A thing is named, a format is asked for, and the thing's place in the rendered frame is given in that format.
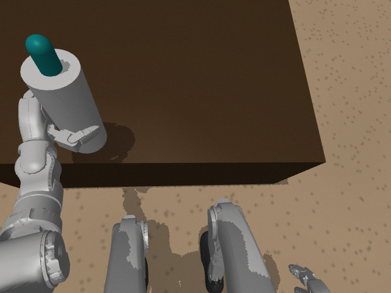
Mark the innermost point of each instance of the right robot hand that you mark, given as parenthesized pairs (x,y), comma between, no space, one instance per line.
(307,278)

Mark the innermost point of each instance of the bottle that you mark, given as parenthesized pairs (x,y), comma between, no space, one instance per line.
(56,79)

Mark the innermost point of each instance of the left robot arm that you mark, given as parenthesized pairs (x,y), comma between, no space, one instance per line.
(33,258)

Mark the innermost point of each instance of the right robot foot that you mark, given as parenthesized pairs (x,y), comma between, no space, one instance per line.
(211,286)

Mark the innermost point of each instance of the left robot hand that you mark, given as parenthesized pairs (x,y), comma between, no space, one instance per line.
(36,124)

